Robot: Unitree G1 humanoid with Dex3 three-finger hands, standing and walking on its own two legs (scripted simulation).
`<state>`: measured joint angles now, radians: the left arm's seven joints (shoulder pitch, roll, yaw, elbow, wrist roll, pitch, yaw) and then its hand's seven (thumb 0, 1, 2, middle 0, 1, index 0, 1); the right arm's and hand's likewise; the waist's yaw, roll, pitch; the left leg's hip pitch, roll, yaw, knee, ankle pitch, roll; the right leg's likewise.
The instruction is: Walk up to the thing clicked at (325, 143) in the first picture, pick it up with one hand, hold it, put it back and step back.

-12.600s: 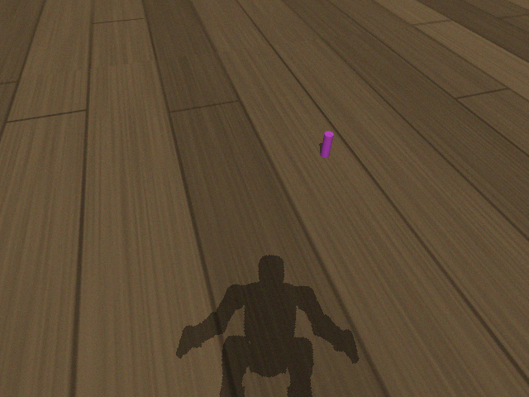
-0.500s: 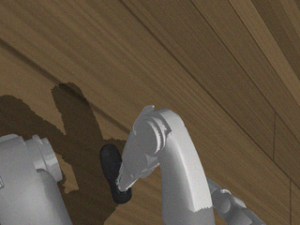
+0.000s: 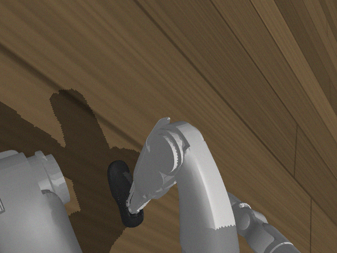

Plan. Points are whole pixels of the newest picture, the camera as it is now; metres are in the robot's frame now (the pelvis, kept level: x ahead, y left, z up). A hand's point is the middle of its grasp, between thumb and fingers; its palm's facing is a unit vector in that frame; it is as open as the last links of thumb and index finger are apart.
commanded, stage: close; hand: left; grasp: from the side
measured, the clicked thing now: out of the picture +0.47 +0.30 -0.22
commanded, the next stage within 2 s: settle in 0.36 s
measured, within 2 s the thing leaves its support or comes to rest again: leaves its support in 0.78 s
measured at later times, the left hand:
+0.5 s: hand out of the picture +0.46 +0.30 -0.18, palm faces +0.38 -0.92 -0.03, open 7.8 cm
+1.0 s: hand out of the picture +0.46 +0.31 -0.13, palm faces +0.35 -0.94 -0.03, open 7.1 cm
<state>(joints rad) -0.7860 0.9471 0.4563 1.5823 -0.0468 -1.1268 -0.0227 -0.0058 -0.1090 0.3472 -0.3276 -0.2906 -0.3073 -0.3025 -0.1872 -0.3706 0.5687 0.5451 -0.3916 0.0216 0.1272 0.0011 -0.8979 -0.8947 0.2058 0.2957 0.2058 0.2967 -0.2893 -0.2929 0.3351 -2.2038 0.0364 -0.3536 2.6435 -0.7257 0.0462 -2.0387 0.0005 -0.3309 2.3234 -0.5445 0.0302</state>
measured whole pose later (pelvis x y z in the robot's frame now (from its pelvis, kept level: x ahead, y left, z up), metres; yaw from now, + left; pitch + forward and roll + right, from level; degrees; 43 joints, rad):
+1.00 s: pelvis +0.00 +0.00 +0.01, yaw +1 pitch +16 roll -18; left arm -0.77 0.86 0.46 1.29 -0.03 -0.95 -0.04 0.05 -0.06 1.10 -0.88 -1.10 -0.91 -1.10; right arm -0.11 -0.35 0.47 0.57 -0.33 0.06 0.13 0.00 -0.90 -0.90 0.21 0.30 0.21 0.30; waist -0.26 -0.23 0.28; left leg -2.22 0.04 -0.31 2.59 -0.71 0.05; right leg -2.07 -0.01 -0.30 2.30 -0.54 0.02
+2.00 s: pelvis +0.03 -0.02 +0.07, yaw +10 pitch +33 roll -8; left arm -0.74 0.53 0.43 0.98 -0.10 -0.60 -0.20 0.05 -0.08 1.13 -0.89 -1.10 -0.92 -1.10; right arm 0.10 -0.31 0.11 0.63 -0.09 0.05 0.07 0.01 -0.90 -0.89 0.20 0.30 0.20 0.30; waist -0.16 -0.02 -0.07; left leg -2.19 0.02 -0.09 2.33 -0.72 0.03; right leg -2.15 -0.06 -0.12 2.22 -0.64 -0.02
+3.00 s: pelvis +0.03 -0.02 +0.13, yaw +13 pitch +34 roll -4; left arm -0.65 0.40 0.38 0.87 -0.13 -0.53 -0.19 0.05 -0.08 1.14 -0.89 -1.10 -0.92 -1.09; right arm 0.15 -0.28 0.02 0.65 -0.03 0.02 0.03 0.01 -0.94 -0.90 0.20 0.30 0.20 0.30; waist -0.11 0.02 -0.17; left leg -2.02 0.02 -0.03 2.12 -0.70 0.03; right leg -2.01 -0.06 -0.07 2.06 -0.64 -0.01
